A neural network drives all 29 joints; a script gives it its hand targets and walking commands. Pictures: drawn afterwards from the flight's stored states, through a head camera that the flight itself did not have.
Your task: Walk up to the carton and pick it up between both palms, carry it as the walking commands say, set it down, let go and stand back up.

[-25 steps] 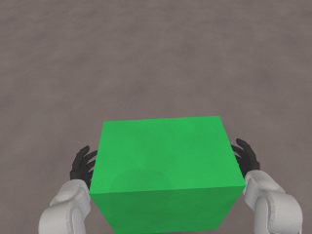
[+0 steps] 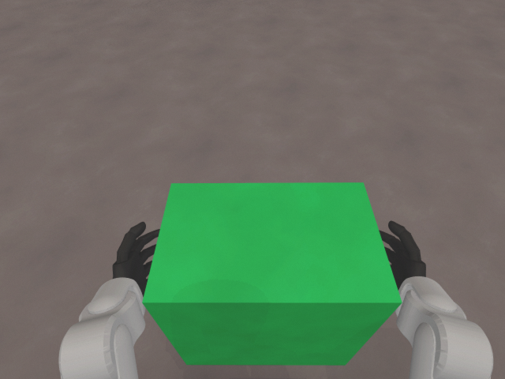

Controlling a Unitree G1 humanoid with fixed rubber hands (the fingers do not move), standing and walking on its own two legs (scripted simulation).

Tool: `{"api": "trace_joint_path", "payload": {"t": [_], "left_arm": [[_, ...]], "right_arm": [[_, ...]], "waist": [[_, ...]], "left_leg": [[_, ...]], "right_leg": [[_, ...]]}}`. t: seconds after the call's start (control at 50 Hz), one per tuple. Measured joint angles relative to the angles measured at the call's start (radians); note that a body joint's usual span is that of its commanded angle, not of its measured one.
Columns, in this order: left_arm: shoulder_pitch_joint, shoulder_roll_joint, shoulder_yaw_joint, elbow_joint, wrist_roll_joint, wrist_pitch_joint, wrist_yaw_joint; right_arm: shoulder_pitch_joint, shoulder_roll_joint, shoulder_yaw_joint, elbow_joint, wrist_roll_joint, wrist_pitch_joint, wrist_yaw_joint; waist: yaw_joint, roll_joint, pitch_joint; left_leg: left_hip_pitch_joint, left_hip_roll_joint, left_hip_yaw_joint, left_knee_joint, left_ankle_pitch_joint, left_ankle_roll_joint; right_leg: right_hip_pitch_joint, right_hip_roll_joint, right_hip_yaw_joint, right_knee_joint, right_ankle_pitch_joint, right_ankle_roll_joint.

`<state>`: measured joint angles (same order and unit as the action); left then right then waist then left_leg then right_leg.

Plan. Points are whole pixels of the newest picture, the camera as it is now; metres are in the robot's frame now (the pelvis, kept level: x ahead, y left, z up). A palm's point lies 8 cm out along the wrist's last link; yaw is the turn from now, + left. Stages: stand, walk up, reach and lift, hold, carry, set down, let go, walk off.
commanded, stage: carry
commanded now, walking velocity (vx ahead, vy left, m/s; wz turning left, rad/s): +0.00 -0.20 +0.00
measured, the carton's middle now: (266, 282) +0.27 +0.00 +0.02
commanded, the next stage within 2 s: none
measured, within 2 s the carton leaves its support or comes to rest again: neither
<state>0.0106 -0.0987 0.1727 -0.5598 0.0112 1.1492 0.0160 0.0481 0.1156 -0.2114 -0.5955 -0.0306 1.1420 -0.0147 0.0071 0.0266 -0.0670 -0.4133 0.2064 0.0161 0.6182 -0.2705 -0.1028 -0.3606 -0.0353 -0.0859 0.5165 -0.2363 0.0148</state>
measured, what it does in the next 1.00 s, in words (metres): steps to the right: left foot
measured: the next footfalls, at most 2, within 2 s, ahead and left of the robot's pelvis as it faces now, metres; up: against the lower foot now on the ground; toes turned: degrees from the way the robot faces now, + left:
left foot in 0.30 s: -0.01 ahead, +0.03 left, +0.00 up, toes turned -6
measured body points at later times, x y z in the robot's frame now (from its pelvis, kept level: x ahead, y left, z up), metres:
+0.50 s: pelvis -0.04 -0.09 +0.01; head -0.06 -0.09 +0.46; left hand +0.20 +0.09 +0.09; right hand +0.21 -0.27 +0.10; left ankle -0.05 +0.01 -0.73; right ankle +0.02 -0.15 -0.73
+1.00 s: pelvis -0.04 -0.11 +0.01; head -0.05 -0.11 +0.46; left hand +0.20 +0.08 +0.09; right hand +0.22 -0.28 +0.09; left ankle -0.04 +0.01 -0.73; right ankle +0.02 -0.15 -0.73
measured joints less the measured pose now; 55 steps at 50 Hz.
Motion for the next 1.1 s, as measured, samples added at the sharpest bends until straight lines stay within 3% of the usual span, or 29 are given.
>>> {"api": "trace_joint_path", "payload": {"t": [0.06, 0.14, 0.26, 0.3, 0.32, 0.36, 0.4, 0.46, 0.64, 1.1], "left_arm": [[0.013, -0.035, -0.011, 0.043, 0.021, -0.013, 0.007], [0.051, -0.034, -0.002, 0.022, 0.025, -0.009, 0.01], [0.049, -0.034, 0.016, -0.014, 0.021, -0.018, -0.002], [0.04, -0.032, 0.012, -0.01, 0.027, -0.012, -0.001], [0.034, -0.023, 0.011, -0.002, 0.029, -0.008, 0.0], [0.034, -0.007, 0.009, 0.018, 0.028, 0.008, 0.002], [0.028, 0.001, 0.009, 0.028, 0.026, 0.027, 0.005], [0.008, 0.0, 0.008, 0.051, 0.023, 0.035, 0.007], [-0.012, -0.016, 0.015, 0.093, 0.032, 0.035, 0.009], [-0.01, -0.01, 0.029, 0.092, 0.027, 0.004, 0.002]], "right_arm": [[-0.005, -0.058, 0.003, 0.035, 0.015, 0.021, 0.001], [-0.019, -0.051, 0.014, 0.059, 0.024, 0.035, -0.004], [-0.025, -0.029, 0.017, 0.041, 0.021, 0.012, -0.004], [-0.029, -0.03, 0.014, 0.048, 0.017, 0.011, 0.0], [-0.031, -0.024, 0.013, 0.061, 0.014, 0.007, 0.002], [-0.028, -0.012, 0.014, 0.087, 0.002, 0.01, 0.003], [-0.025, -0.005, 0.012, 0.096, -0.007, 0.021, 0.003], [-0.025, -0.008, 0.007, 0.097, -0.014, 0.028, 0.003], [-0.053, -0.042, 0.011, 0.119, -0.01, 0.057, -0.005], [-0.069, -0.033, 0.02, 0.137, -0.008, 0.023, -0.011]], "waist": [[-0.01, 0.011, 0.01], [-0.033, 0.002, 0.035], [-0.013, -0.012, 0.012], [-0.006, -0.02, -0.009], [-0.004, -0.039, -0.015], [0.003, -0.063, -0.032], [0.013, -0.07, -0.046], [0.015, -0.066, -0.057], [-0.022, -0.025, -0.066], [-0.014, -0.018, -0.034]], "left_leg": [[-0.08, -0.041, -0.017, 0.223, -0.242, 0.037], [-0.118, -0.113, 0.029, 0.406, -0.252, 0.068], [-0.011, -0.187, 0.063, 0.178, -0.213, 0.103], [0.071, -0.193, 0.069, -0.008, -0.111, 0.114], [0.085, -0.197, 0.071, -0.051, -0.033, 0.129], [0.095, -0.2, 0.07, -0.066, -0.012, 0.141], [0.107, -0.195, 0.072, -0.082, -0.017, 0.136], [0.117, -0.193, 0.068, -0.095, -0.011, 0.122], [0.115, -0.178, 0.052, -0.099, -0.015, 0.113], [0.125, -0.194, 0.036, -0.102, -0.004, 0.108]], "right_leg": [[-0.032, 0.004, -0.007, 0.057, 0.004, -0.012], [-0.023, 0.012, -0.008, 0.029, 0.013, -0.047], [-0.039, 0.055, -0.037, -0.003, 0.048, -0.086], [-0.046, 0.07, -0.053, 0.0, 0.049, -0.092], [-0.047, 0.067, -0.056, 0.005, 0.047, -0.093], [-0.038, 0.062, -0.056, -0.002, 0.036, -0.072], [-0.022, 0.059, -0.064, -0.028, 0.052, -0.064], [-0.006, 0.062, -0.074, -0.057, 0.084, -0.107], [0.013, 0.081, -0.09, -0.102, 0.105, -0.134], [0.012, 0.066, -0.098, -0.065, 0.074, -0.127]]}}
